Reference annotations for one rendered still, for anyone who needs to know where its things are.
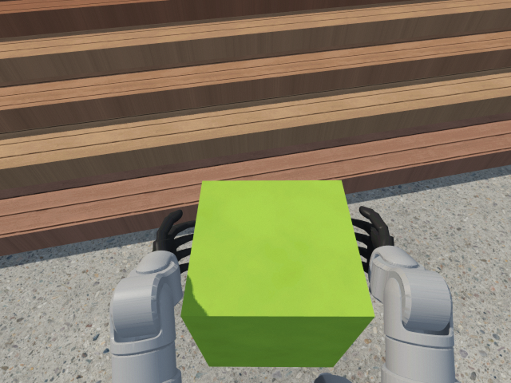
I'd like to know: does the left robot hand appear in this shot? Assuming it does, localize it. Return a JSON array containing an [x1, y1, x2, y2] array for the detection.
[[152, 210, 196, 274]]

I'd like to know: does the robot left forearm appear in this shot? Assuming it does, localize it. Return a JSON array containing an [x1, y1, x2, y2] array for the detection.
[[109, 251, 183, 383]]

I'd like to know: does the right robot hand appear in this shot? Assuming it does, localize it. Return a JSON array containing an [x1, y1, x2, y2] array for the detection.
[[351, 206, 394, 273]]

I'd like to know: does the carton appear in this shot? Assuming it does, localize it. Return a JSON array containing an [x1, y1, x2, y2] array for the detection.
[[180, 180, 375, 367]]

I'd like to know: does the robot right forearm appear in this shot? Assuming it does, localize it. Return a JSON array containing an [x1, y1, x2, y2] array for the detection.
[[368, 246, 461, 383]]

